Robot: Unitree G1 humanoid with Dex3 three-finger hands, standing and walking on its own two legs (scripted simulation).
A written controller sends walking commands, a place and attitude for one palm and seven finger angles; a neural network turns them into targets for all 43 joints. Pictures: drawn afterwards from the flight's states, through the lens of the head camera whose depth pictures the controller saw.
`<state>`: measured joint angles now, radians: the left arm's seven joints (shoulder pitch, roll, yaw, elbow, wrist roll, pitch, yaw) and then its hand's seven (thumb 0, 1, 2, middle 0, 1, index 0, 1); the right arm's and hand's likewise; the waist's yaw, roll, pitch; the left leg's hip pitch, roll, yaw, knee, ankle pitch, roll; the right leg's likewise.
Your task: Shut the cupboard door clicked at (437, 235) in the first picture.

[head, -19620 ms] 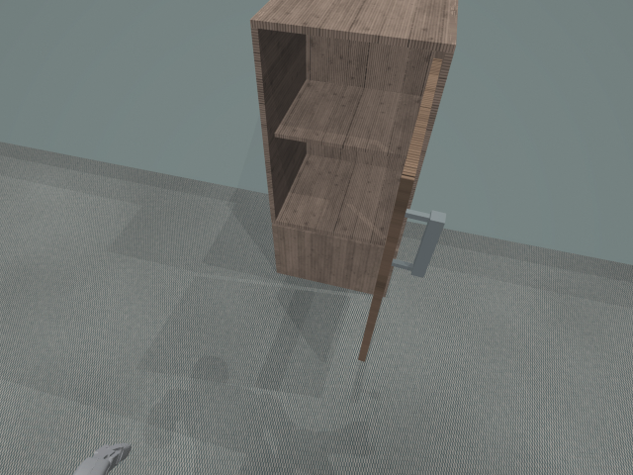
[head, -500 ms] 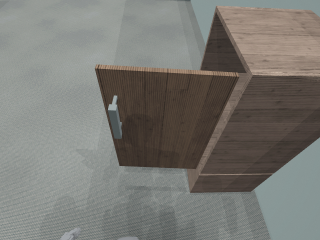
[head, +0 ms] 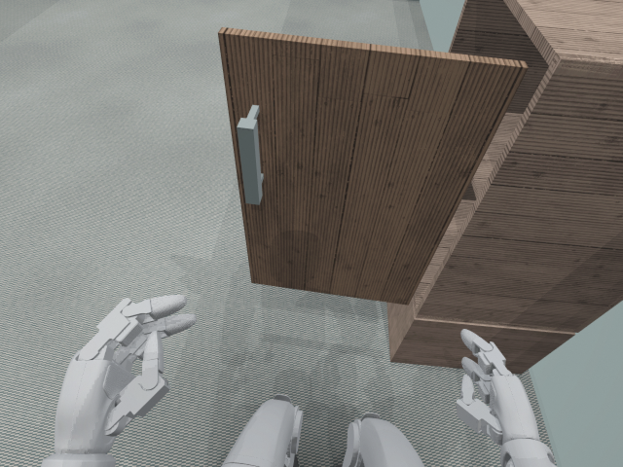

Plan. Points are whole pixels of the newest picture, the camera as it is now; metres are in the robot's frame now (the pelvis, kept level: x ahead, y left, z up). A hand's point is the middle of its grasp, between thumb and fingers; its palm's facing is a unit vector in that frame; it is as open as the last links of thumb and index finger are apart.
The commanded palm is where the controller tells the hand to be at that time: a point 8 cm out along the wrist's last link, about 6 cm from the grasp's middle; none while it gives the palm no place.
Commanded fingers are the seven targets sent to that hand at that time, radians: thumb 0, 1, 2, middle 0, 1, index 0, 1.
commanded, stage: raise the hand and make a fist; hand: left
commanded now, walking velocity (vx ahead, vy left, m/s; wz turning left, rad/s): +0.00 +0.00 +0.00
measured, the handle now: (254, 156) +0.53 +0.15 +0.09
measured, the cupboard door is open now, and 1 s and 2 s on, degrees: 87 87 87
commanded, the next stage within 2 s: bring the fist close to the handle in 1.34 s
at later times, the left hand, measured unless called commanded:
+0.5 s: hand (176, 362) +0.21 +0.18 +0.06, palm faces -0.10 -0.99 -0.01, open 3.3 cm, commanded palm +0.20 +0.25 +0.09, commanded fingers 0.00 0.90 0.90 -1.19 -1.38 -1.19 -1.38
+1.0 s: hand (112, 266) +0.29 +0.27 +0.11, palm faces +0.04 -1.00 -0.07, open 3.1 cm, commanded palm +0.27 +0.30 +0.10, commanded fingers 0.00 0.90 0.90 -1.30 -1.50 -1.30 -1.50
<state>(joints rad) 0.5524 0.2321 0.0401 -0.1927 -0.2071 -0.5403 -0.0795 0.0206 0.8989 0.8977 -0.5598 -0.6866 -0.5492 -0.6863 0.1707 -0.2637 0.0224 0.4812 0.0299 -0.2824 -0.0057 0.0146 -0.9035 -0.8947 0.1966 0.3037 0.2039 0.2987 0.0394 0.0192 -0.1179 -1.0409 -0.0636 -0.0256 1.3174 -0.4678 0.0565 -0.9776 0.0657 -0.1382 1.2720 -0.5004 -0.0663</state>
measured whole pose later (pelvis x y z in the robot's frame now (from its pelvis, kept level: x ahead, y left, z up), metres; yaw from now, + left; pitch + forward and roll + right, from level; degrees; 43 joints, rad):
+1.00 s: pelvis +0.07 +0.06 +0.04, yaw +0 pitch +14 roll -6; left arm 0.40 0.30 0.17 -0.13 -0.28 -0.38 -0.18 0.02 0.89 0.90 -1.30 -1.49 -1.29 -1.49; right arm 0.27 -0.26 0.05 0.50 0.03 -0.20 -0.02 0.02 -0.90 -0.89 0.20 0.30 0.21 0.30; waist 0.01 0.05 -0.15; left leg -0.93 -0.08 0.04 1.17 -0.48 0.09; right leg -0.85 0.04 -0.07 1.10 -0.49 0.00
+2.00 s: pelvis +0.09 +0.02 +0.05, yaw -1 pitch +15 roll -3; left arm 0.13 0.23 0.06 0.07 -0.20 -0.37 -0.11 0.01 0.90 0.90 -1.30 -1.50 -1.29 -1.50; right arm 0.27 -0.25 0.03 0.53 0.03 -0.07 0.01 0.01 -0.90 -0.89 0.20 0.30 0.21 0.30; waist -0.01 0.04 -0.16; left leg -0.89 -0.05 0.03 1.11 -0.48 0.10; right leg -0.83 0.06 -0.08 1.07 -0.50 -0.05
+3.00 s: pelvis +0.10 +0.01 +0.05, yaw -1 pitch +16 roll -2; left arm -0.09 0.17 0.02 0.33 -0.16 -0.41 -0.08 0.01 0.90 0.90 -1.30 -1.50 -1.30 -1.50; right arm 0.23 -0.24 0.02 0.55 0.03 -0.02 0.01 0.01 -0.90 -0.89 0.20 0.30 0.20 0.30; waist -0.02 0.03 -0.14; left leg -0.89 -0.04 0.04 1.10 -0.49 0.08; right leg -0.85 0.07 -0.07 1.07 -0.51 -0.07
